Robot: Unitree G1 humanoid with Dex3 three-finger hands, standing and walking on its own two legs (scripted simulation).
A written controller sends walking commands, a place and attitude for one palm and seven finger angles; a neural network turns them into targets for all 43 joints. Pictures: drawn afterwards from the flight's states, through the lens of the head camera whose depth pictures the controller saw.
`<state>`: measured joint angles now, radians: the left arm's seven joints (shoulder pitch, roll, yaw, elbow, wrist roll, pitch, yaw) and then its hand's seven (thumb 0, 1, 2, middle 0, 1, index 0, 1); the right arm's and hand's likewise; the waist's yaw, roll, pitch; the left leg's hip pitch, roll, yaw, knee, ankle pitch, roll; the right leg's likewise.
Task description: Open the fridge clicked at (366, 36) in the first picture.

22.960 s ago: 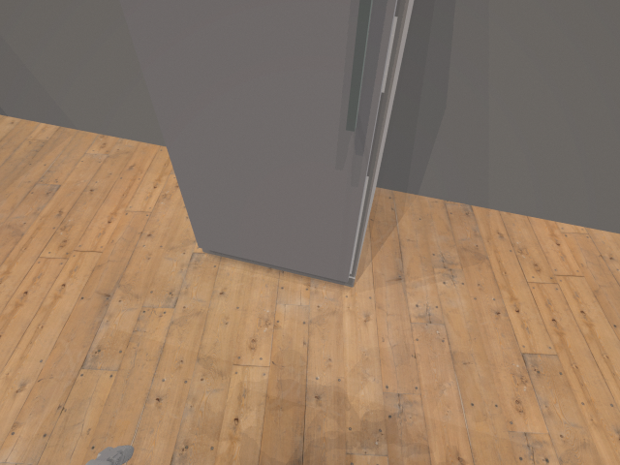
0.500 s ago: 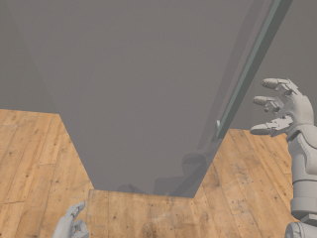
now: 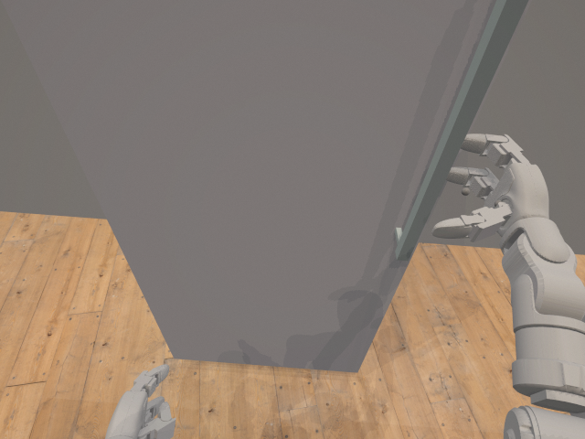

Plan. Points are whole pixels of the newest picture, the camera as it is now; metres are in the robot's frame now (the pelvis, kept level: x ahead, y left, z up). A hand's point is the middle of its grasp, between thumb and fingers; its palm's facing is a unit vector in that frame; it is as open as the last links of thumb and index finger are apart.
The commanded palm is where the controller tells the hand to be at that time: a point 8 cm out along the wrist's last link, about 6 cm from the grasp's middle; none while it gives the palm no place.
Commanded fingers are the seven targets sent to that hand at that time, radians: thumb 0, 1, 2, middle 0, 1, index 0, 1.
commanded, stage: feel for the door with the fingertips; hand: right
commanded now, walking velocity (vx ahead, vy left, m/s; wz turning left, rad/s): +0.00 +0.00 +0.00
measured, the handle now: (449, 126) +0.45 -0.16 +0.24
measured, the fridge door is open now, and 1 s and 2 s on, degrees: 0 0 0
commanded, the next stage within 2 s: slide the fingers in behind the handle in 0.50 s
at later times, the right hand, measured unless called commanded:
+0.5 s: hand (458, 179) +0.41 -0.18 +0.19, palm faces +0.04 +1.00 +0.00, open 13.9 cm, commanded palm +0.39 -0.23 +0.19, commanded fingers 0.00 0.50 -0.30 0.30 1.20 0.30 1.20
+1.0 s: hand (458, 183) +0.40 -0.18 +0.19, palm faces +0.04 +1.00 +0.01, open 13.9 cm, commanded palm +0.37 -0.23 +0.19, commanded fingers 0.00 0.50 -0.30 0.30 1.20 0.30 1.20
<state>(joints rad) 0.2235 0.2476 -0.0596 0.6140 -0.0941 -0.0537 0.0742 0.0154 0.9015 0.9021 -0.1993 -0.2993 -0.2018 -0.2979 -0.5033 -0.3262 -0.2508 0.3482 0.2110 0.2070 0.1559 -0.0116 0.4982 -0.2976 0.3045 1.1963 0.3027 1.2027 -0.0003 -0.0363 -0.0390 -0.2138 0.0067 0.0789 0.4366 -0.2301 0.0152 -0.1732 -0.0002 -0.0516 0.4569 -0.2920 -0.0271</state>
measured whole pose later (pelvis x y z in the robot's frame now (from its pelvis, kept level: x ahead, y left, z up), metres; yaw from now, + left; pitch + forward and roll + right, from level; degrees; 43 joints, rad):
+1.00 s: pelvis -0.01 +0.00 +0.00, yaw +1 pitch +1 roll +0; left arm 0.28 0.26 -0.05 0.63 -0.10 -0.04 0.08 0.01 0.90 0.90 -0.20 -0.30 -0.20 -0.30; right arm -0.60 -0.35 -0.28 0.54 0.21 0.13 0.17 -0.01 0.50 -0.30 0.31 1.20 0.31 1.21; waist 0.02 -0.04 -0.04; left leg -0.23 0.00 0.07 0.41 -0.20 0.02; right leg -0.18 -0.01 -0.06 0.44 -0.27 -0.03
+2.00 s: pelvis -0.01 +0.00 +0.00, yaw +0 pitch +0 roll +0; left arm 0.22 0.23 -0.06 0.63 -0.08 -0.01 0.07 0.01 0.90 0.90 -0.20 -0.30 -0.20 -0.30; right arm -0.59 -0.23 -0.17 0.40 0.19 0.23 0.04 -0.01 0.50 -0.30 0.30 1.20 0.30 1.20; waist 0.00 -0.04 -0.03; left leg -0.20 0.01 0.07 0.40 -0.20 0.02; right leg -0.15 0.00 -0.06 0.42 -0.26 -0.03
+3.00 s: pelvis +0.00 +0.00 +0.00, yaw +0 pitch +0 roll +0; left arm 0.22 0.24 -0.05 0.63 -0.08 -0.01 0.07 0.01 0.90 0.90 -0.20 -0.30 -0.20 -0.30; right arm -0.58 -0.24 -0.18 0.40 0.19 0.23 0.06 0.00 -0.23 -0.61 0.38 1.30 0.38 1.31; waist -0.01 -0.04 -0.03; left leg -0.18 0.00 0.07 0.39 -0.20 0.02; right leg -0.14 0.00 -0.05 0.41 -0.26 -0.02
